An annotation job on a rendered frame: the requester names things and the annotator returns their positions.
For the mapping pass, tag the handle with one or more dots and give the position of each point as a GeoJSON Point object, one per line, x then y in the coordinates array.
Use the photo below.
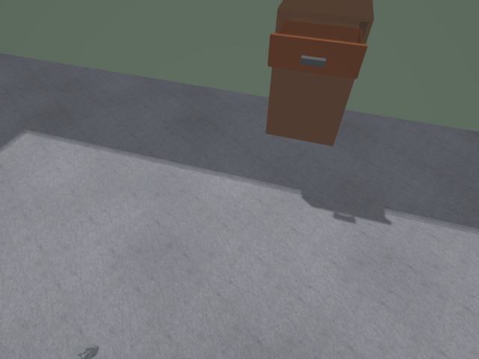
{"type": "Point", "coordinates": [313, 61]}

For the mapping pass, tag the cabinet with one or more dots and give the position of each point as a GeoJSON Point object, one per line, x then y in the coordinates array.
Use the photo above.
{"type": "Point", "coordinates": [310, 106]}

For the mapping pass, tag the drawer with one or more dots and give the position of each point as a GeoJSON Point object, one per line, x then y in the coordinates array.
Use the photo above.
{"type": "Point", "coordinates": [342, 47]}

